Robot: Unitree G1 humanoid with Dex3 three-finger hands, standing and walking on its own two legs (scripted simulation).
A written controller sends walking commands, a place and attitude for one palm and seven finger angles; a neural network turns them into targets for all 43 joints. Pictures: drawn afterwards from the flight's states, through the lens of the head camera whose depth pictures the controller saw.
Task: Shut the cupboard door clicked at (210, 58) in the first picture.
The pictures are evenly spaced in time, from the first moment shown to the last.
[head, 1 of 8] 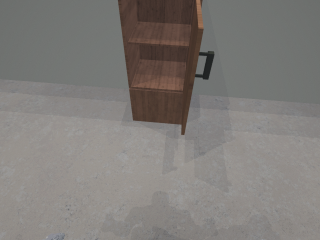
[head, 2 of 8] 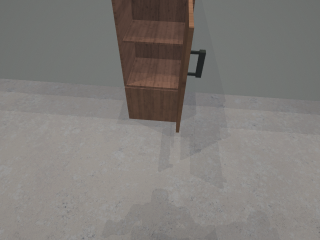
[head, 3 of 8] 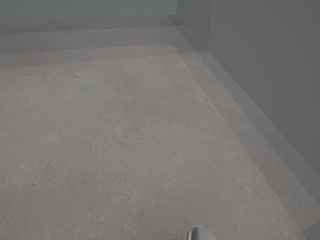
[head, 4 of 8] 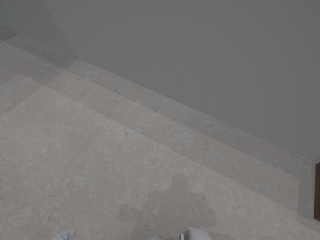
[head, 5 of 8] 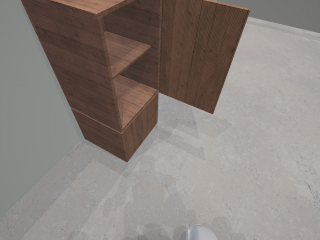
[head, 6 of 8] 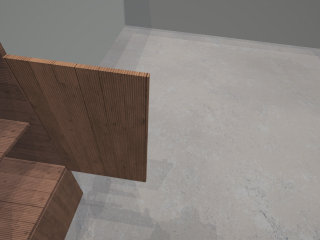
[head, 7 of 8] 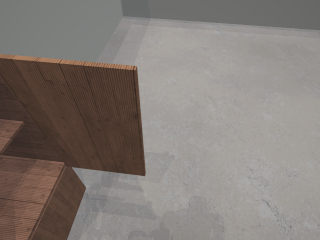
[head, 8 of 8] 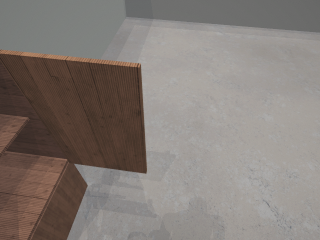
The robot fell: no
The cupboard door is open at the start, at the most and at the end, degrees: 90 90 90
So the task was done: no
